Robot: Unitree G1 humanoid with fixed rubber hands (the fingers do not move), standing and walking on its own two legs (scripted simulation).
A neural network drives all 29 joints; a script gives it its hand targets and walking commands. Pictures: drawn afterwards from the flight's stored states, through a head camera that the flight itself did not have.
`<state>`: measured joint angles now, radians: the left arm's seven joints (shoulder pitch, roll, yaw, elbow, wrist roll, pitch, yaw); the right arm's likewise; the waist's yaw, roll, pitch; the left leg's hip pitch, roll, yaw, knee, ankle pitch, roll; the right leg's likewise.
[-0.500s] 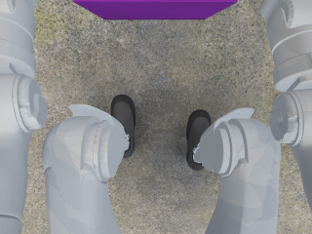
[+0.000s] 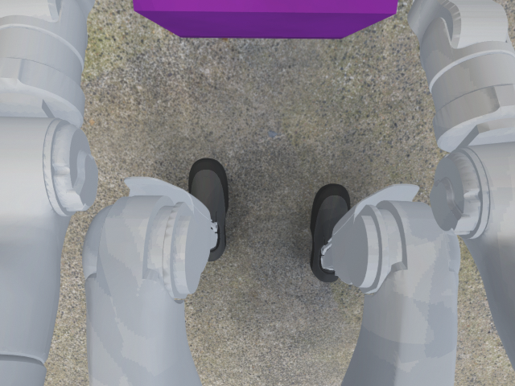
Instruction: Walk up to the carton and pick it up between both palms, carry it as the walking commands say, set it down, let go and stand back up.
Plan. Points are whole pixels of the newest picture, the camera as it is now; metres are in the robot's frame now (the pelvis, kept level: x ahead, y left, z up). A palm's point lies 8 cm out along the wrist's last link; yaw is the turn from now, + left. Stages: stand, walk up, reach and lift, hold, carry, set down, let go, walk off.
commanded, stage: reach and lift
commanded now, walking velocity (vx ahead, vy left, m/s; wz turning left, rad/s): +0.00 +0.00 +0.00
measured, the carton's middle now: out of the picture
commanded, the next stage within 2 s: none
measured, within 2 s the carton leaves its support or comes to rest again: leaves its support in 1.02 s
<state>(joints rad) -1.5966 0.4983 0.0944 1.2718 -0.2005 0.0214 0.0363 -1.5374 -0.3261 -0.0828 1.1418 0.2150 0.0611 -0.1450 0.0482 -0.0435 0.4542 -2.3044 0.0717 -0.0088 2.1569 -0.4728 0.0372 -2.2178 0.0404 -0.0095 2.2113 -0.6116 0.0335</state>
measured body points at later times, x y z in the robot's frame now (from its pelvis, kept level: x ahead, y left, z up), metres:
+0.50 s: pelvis +0.00 +0.00 +0.00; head +0.38 +0.04 +0.23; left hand +0.56 +0.24 -0.19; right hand +0.57 -0.11 -0.19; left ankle +0.14 +0.12 -0.33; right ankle +0.11 -0.12 -0.33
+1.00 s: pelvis +0.00 +0.00 +0.00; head +0.37 +0.05 +0.23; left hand +0.55 +0.25 -0.18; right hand +0.57 -0.11 -0.19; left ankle +0.14 +0.12 -0.33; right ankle +0.11 -0.12 -0.33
